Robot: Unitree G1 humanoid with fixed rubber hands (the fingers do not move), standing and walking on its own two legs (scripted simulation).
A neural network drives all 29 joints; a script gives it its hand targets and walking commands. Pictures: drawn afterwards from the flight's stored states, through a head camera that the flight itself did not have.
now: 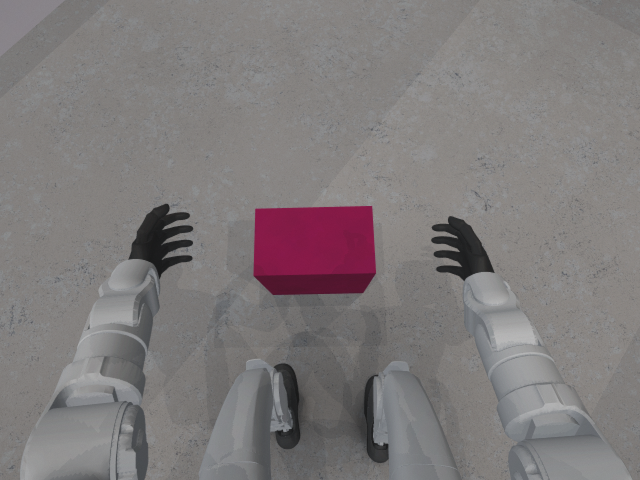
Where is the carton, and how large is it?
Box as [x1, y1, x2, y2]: [253, 206, 375, 294]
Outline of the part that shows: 371,206 255,209 253,275 272,294 362,292 375,273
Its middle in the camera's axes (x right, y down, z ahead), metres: -0.01 +0.03 +0.96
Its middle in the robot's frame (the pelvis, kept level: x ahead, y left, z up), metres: +0.48 +0.03 -0.53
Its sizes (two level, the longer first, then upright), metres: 0.254 0.148 0.297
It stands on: the floor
